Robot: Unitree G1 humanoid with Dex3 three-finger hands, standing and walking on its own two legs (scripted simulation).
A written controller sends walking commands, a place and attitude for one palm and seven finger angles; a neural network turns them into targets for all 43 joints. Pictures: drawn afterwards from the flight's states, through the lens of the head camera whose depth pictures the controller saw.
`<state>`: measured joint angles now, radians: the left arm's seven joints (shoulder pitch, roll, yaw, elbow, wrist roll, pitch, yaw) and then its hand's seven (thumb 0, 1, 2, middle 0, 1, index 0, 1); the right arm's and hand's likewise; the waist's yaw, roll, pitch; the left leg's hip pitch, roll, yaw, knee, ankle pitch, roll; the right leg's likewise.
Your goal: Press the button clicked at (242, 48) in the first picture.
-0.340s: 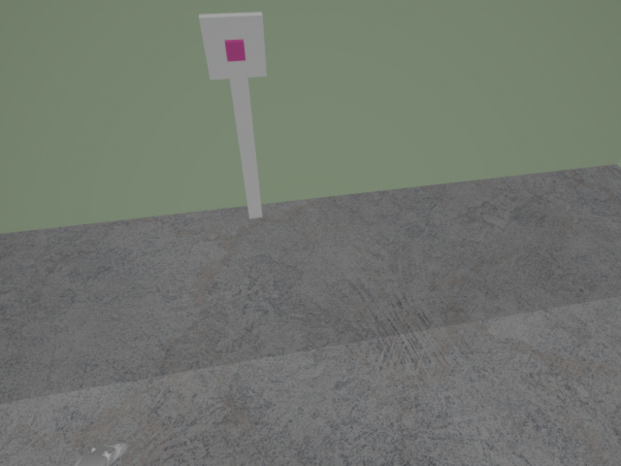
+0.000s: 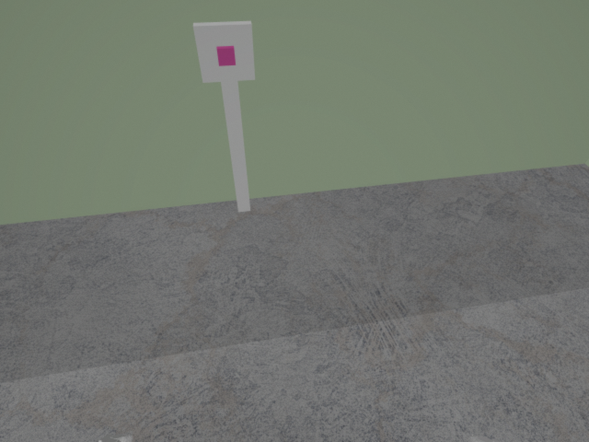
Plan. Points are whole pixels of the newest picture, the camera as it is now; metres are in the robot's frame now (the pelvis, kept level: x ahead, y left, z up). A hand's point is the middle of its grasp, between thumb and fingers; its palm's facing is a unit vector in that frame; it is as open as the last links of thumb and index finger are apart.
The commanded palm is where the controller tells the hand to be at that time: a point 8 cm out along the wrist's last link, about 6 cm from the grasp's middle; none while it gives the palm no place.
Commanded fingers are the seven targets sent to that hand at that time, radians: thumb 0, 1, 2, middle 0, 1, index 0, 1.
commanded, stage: stand and wait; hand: left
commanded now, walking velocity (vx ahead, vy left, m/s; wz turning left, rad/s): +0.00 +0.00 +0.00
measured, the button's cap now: (226, 55) +1.22 +0.30 -0.01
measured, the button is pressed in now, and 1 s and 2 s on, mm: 0 0 0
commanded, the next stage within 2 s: look at it before walking up in 0.52 s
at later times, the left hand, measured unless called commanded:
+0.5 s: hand out of the picture +0.05 +0.23 -0.15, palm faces -0.03 -0.94 -0.33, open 7.4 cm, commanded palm none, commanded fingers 0.00 0.90 0.90 -0.20 -0.30 -0.20 -0.30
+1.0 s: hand out of the picture +0.06 +0.23 -0.15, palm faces -0.04 -0.94 -0.33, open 7.4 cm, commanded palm none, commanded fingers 0.00 0.90 0.90 -0.20 -0.30 -0.20 -0.30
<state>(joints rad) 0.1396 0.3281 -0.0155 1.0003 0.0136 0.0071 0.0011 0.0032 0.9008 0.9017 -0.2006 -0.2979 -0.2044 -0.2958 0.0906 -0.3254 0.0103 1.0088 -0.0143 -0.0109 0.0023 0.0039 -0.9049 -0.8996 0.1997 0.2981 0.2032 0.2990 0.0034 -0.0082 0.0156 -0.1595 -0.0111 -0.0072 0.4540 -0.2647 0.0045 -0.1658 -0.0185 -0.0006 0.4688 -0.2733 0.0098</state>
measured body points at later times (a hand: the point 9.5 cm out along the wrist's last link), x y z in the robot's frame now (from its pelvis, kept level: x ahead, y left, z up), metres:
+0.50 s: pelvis -0.02 -0.01 +0.00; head -0.02 -0.01 +0.45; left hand +0.06 +0.28 -0.13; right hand +0.05 -0.31 -0.13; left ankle -0.01 +0.12 -0.74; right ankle -0.01 -0.13 -0.74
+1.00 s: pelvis -0.01 -0.01 +0.01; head -0.01 -0.01 +0.45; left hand +0.07 +0.28 -0.13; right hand +0.07 -0.31 -0.13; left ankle -0.01 +0.12 -0.74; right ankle -0.01 -0.13 -0.74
